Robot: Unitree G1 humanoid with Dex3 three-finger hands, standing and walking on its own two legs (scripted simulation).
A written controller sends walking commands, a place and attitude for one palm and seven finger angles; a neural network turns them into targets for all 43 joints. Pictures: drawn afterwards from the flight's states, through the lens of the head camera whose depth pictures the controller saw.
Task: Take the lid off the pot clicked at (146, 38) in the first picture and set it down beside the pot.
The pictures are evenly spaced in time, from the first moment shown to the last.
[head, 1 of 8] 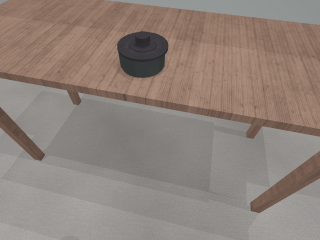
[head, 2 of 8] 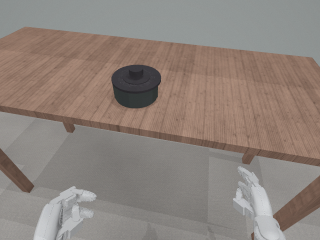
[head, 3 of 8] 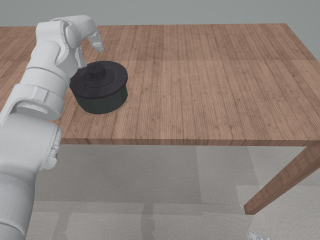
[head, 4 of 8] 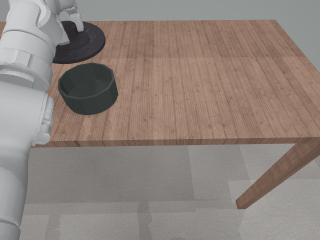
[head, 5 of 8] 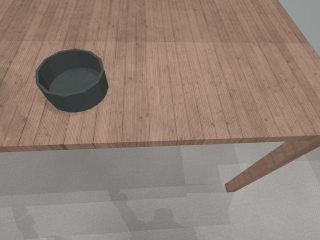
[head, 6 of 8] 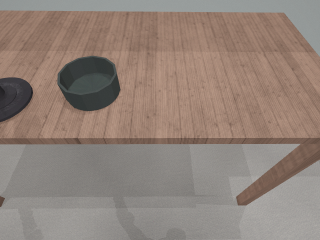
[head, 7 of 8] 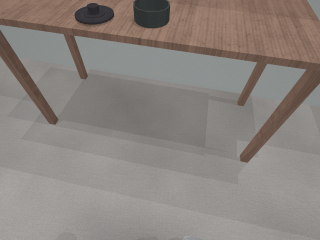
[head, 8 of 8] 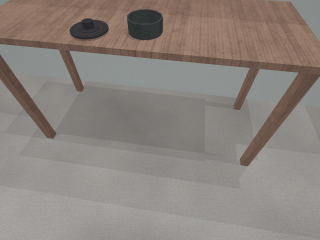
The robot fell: no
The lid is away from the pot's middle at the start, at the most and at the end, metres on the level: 0.00 0.25 0.24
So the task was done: yes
